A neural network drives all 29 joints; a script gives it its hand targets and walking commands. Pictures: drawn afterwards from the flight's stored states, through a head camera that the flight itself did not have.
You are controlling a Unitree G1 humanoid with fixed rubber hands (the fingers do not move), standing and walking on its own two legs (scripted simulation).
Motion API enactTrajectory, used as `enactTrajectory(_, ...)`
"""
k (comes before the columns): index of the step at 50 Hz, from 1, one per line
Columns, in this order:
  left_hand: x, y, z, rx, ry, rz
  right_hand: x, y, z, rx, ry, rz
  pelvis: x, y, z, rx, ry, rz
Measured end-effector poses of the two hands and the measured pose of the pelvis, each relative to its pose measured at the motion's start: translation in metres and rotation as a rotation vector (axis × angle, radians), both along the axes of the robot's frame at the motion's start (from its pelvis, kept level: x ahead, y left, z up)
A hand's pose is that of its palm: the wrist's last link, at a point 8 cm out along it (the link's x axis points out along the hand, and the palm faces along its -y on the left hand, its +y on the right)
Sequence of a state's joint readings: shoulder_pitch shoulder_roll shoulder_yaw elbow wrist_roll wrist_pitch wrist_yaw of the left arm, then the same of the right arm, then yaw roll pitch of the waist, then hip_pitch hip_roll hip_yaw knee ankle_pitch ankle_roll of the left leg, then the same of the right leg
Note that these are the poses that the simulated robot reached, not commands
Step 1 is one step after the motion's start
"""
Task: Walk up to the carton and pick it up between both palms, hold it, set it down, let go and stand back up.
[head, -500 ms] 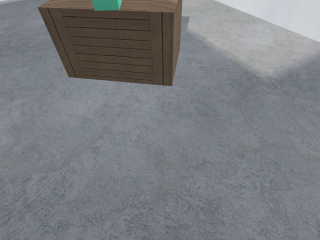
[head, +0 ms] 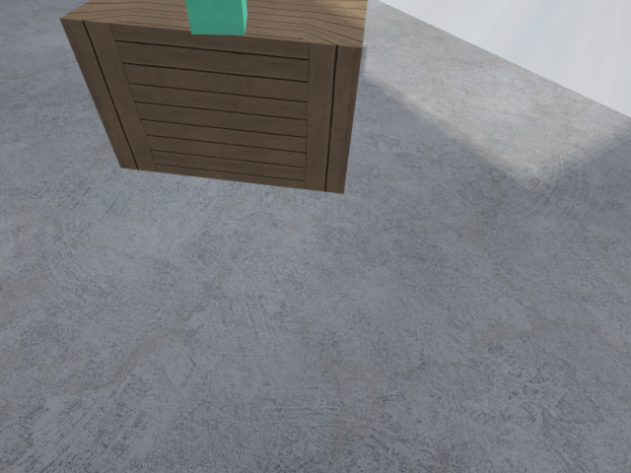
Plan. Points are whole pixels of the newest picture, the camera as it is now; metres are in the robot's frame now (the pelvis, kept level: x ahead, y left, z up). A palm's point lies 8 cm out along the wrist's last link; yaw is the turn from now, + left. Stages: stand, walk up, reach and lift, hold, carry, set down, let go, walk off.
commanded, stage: walk up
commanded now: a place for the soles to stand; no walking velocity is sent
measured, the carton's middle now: out of the picture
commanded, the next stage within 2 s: none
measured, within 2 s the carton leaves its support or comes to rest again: neither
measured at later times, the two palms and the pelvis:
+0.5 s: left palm (81, 405) +0.25 +0.36 -0.12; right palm (470, 325) +0.39 -0.26 -0.12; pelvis +0.25 +0.04 -0.02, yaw +1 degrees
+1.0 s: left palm (126, 242) +0.57 +0.40 -0.12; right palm (429, 256) +0.55 -0.22 -0.12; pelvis +0.50 +0.09 -0.02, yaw -1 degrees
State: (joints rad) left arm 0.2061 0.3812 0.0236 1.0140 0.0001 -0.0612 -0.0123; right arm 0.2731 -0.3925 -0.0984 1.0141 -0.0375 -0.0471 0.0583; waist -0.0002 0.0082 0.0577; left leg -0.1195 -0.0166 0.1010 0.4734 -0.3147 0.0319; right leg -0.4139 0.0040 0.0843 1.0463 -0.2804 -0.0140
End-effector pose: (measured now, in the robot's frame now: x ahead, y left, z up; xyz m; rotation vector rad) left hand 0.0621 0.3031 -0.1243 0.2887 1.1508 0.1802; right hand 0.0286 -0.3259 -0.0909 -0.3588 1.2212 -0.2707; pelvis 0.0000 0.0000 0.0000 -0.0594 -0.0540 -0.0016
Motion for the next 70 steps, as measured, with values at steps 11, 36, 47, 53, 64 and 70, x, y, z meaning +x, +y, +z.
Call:
enactTrajectory(11, 0.107, 0.01, -0.014, 0.002, 0.041, -0.005, 0.103, 0.011, -0.013, 0.002, 0.005, 0.004, 0.107, 0.012, -0.014, 0.037, 0.018, -0.01)
enactTrajectory(36, 0.356, 0.111, -0.019, 0.078, 0.016, 0.033, 0.474, 0.127, -0.045, 0.121, -0.173, 0.12, 0.384, 0.101, -0.037, 0.024, 0.006, 0.017)
enactTrajectory(47, 0.482, 0.103, 0.0, 0.051, -0.048, -0.012, 0.498, 0.114, -0.027, 0.075, -0.046, 0.048, 0.476, 0.099, -0.016, 0.043, -0.011, -0.004)
enactTrajectory(53, 0.54, 0.081, 0.001, 0.075, -0.046, -0.027, 0.554, 0.093, -0.044, 0.106, -0.059, 0.041, 0.531, 0.075, -0.024, 0.081, -0.01, -0.017)
enactTrajectory(64, 0.567, 0.084, 0.038, 0.21, 0.094, 0.035, 0.694, 0.1, -0.067, 0.208, -0.113, 0.074, 0.619, 0.063, -0.018, 0.079, 0.032, -0.004)
enactTrajectory(70, 0.597, 0.105, 0.043, 0.242, 0.115, 0.048, 0.753, 0.125, -0.077, 0.239, -0.132, 0.076, 0.661, 0.08, -0.022, 0.054, 0.031, -0.003)
